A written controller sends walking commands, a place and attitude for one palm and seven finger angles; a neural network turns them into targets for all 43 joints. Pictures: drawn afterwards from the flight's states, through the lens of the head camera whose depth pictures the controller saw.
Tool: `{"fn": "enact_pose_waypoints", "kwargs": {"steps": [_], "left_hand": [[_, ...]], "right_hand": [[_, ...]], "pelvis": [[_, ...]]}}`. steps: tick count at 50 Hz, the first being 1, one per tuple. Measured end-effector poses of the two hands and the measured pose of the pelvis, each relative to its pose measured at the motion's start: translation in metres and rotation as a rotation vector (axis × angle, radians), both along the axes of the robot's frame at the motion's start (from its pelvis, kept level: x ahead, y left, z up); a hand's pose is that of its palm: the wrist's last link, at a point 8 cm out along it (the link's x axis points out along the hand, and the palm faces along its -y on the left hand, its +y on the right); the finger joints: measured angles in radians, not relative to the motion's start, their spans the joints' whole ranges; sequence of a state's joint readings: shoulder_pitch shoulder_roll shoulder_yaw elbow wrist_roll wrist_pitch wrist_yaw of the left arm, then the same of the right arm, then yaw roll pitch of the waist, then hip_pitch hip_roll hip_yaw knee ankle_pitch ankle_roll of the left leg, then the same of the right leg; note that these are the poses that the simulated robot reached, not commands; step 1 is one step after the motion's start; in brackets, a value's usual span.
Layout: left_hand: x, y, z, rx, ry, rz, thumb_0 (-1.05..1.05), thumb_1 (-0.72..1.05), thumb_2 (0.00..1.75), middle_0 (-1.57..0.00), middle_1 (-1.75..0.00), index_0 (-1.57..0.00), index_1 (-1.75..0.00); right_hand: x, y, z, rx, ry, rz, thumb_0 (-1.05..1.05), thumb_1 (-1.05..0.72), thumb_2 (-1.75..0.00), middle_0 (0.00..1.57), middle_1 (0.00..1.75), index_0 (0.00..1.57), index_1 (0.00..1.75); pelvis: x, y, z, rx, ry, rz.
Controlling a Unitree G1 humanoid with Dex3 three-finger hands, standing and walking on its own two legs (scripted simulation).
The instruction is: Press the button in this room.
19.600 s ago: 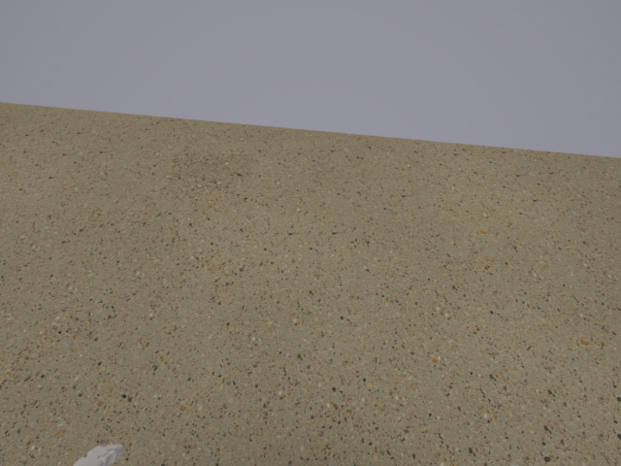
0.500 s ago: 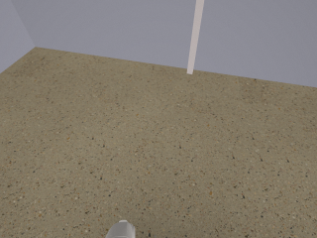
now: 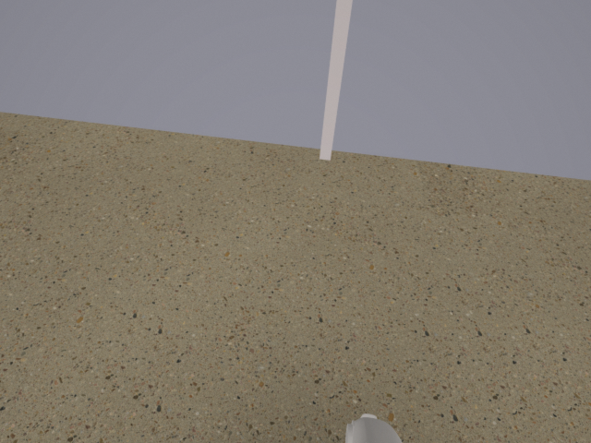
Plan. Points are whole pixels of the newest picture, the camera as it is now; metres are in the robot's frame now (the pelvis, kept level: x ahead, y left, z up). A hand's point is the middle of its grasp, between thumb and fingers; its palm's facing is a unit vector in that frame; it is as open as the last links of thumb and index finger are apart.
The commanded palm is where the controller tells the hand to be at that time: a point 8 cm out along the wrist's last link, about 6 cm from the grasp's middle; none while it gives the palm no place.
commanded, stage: turn or walk to find it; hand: left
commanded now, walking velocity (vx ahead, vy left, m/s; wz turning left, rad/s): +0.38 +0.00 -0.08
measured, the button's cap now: out of the picture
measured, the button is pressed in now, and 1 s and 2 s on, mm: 0 0 0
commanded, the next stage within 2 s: stand and wait in 0.62 s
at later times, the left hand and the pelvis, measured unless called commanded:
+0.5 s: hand (220, 406) +0.21 +0.13 -0.17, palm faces +0.07 -0.97 -0.23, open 7.2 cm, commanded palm none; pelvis +0.21 -0.06 +0.00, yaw +1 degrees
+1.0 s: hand (222, 281) +0.44 +0.17 -0.18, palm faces +0.04 -0.98 -0.21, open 7.3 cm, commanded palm none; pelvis +0.37 -0.02 -0.01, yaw +1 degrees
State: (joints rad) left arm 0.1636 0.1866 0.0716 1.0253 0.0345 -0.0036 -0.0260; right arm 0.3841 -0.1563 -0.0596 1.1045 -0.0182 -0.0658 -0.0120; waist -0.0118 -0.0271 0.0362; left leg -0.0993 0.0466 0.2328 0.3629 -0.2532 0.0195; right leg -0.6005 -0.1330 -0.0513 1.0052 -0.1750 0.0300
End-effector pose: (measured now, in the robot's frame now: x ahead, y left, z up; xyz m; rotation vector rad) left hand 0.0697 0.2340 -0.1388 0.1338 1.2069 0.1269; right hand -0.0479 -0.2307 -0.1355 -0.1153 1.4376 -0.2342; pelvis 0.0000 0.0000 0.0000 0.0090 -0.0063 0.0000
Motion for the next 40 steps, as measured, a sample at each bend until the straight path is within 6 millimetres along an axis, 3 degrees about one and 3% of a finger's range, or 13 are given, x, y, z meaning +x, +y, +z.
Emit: {"fn": "enact_pose_waypoints", "kwargs": {"steps": [6,9,11,15,23,27,32,34,36,40], "left_hand": [[0.108,-0.034,0.005,0.018,-0.074,-0.111,0.0,0.91,0.9,-0.2,-0.3,-0.19,-0.3],[0.155,-0.056,-0.001,0.03,-0.131,-0.139,0.0,0.91,0.9,-0.2,-0.3,-0.2,-0.3],[0.17,-0.068,-0.002,0.031,-0.159,-0.127,0.0,0.91,0.9,-0.2,-0.3,-0.2,-0.3],[0.162,-0.079,0.0,0.019,-0.102,-0.063,0.0,0.91,0.9,-0.2,-0.3,-0.2,-0.3],[0.137,-0.057,0.004,0.068,0.06,0.051,-0.02,0.95,0.9,-0.2,-0.3,-0.2,-0.3],[0.124,-0.056,-0.005,0.031,0.164,0.096,-0.01,0.93,0.9,-0.2,-0.3,-0.2,-0.3],[0.119,-0.054,-0.021,-0.035,0.291,0.159,0.0,0.92,0.9,-0.2,-0.3,-0.2,-0.3],[0.124,-0.049,-0.03,-0.059,0.345,0.166,0.0,0.92,0.9,-0.2,-0.3,-0.2,-0.3],[0.137,-0.043,-0.032,-0.072,0.377,0.154,0.0,0.91,0.9,-0.2,-0.3,-0.2,-0.3],[0.196,-0.027,-0.027,-0.056,0.326,0.108,0.01,0.91,0.9,-0.2,-0.3,-0.2,-0.3]], "right_hand": [[-0.011,-0.001,-0.009,0.065,0.142,-0.104,0.01,-0.92,-0.9,0.2,0.3,0.2,0.3],[0.0,-0.008,-0.022,0.104,0.203,-0.129,0.01,-0.92,-0.9,0.2,0.3,0.2,0.3],[0.02,-0.017,-0.028,0.119,0.219,-0.121,0.01,-0.91,-0.9,0.2,0.3,0.2,0.3],[0.097,-0.041,-0.028,0.098,0.115,-0.065,0.01,-0.91,-0.9,0.2,0.3,0.2,0.3],[0.284,-0.069,-0.009,0.037,-0.199,0.068,0.01,-0.92,-0.9,0.2,0.3,0.19,0.3],[0.363,-0.065,0.002,0.015,-0.284,0.146,0.01,-0.92,-0.9,0.2,0.3,0.19,0.3],[0.449,-0.04,0.007,-0.011,-0.328,0.242,0.01,-0.92,-0.9,0.2,0.3,0.19,0.3],[0.477,-0.027,0.005,-0.027,-0.356,0.262,0.01,-0.92,-0.9,0.2,0.3,0.19,0.3],[0.491,-0.017,0.004,-0.033,-0.373,0.258,0.01,-0.92,-0.9,0.2,0.3,0.19,0.3],[0.484,-0.003,0.004,-0.023,-0.322,0.195,0.0,-0.91,-0.9,0.2,0.3,0.2,0.3]], "pelvis": [[0.054,-0.024,-0.008,0.014,0.008,-0.021],[0.086,-0.044,-0.021,0.016,0.005,-0.024],[0.101,-0.054,-0.024,0.007,-0.005,-0.023],[0.13,-0.063,-0.014,0.001,-0.02,-0.007],[0.19,-0.066,-0.002,-0.022,-0.012,0.011],[0.223,-0.058,-0.004,-0.037,-0.01,0.024],[0.271,-0.037,-0.012,-0.052,-0.008,0.037],[0.291,-0.025,-0.02,-0.045,-0.009,0.031],[0.305,-0.016,-0.022,-0.037,-0.016,0.017],[0.329,-0.007,-0.012,-0.037,-0.023,0.001]]}}
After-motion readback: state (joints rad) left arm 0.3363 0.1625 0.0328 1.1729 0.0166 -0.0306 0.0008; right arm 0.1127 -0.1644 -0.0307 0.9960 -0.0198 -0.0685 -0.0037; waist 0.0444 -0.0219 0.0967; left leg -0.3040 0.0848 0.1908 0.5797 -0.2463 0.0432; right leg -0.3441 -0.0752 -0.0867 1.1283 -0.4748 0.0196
